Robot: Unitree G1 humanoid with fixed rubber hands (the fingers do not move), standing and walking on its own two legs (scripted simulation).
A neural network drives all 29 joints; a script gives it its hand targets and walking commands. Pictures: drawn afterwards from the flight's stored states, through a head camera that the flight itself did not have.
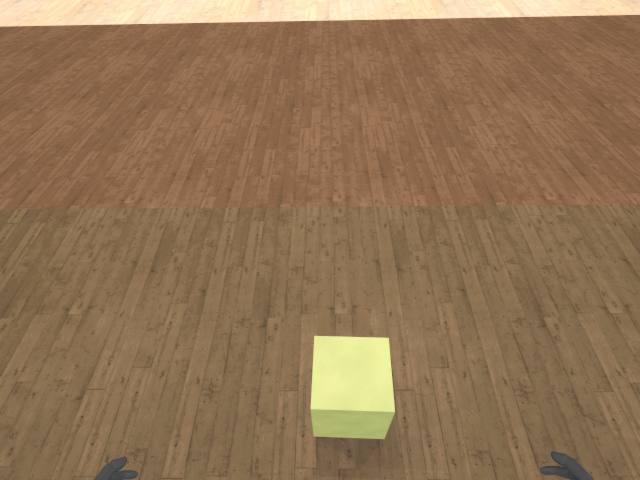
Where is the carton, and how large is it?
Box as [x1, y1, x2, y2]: [311, 336, 394, 438]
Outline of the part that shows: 314,336 311,391 311,417 314,436 384,438 394,413 388,338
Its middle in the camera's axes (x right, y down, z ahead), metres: +0.09 +0.43 +1.12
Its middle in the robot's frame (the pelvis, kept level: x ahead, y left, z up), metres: +0.46 -0.06 -0.66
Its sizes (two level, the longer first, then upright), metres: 0.210 0.200 0.250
